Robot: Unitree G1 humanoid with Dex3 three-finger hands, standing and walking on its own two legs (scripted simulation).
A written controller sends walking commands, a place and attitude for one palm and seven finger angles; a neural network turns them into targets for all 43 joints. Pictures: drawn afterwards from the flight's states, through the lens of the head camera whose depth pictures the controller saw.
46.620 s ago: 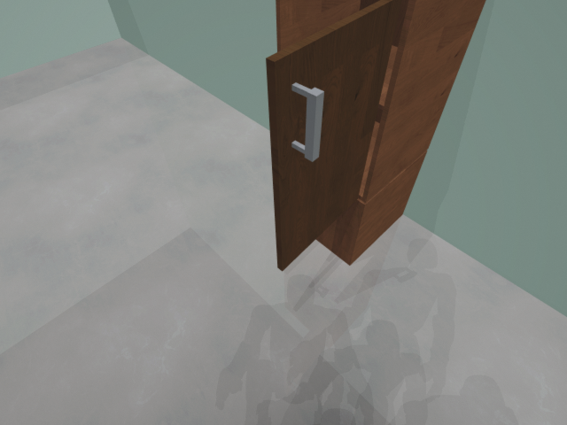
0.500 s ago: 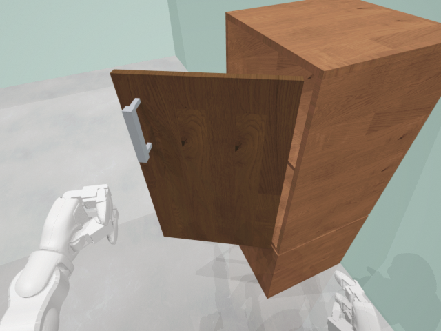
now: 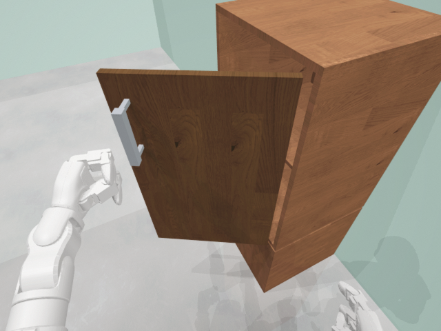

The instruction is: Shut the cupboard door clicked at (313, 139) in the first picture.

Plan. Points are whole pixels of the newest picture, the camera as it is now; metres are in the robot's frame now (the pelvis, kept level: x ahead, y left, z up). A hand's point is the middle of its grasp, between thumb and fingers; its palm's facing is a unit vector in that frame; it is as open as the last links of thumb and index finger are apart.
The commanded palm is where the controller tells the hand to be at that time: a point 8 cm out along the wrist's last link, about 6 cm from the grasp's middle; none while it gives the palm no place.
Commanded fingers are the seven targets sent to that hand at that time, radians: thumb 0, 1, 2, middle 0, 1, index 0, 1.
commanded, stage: bring the fist close to the handle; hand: left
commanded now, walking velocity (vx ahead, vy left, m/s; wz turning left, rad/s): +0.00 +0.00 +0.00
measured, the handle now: (130, 133) +0.45 +0.22 +0.14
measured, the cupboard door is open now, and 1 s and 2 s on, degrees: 59 59 42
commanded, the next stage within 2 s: push the door shut along its arc in 0.74 s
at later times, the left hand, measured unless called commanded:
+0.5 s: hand (134, 165) +0.36 +0.19 +0.13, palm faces +0.02 -1.00 -0.04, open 3.1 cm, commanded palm +0.32 +0.23 +0.14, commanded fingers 0.00 0.90 0.90 -1.30 -1.50 -1.30 -1.50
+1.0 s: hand (126, 165) +0.35 +0.19 +0.15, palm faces +0.01 -1.00 -0.06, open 3.1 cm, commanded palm +0.34 +0.24 +0.14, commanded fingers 0.00 0.90 0.90 -1.30 -1.50 -1.30 -1.50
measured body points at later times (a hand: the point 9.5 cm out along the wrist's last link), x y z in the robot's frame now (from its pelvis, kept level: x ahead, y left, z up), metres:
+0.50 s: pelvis -0.01 +0.01 +0.00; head +0.00 -0.01 +0.45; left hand +0.35 +0.24 +0.14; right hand +0.14 -0.24 -0.09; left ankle -0.01 +0.12 -0.73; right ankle -0.02 -0.11 -0.73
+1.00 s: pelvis -0.02 +0.00 +0.00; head -0.02 -0.02 +0.45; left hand +0.34 +0.25 +0.15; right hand +0.14 -0.25 -0.09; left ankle -0.01 +0.12 -0.73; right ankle -0.02 -0.11 -0.73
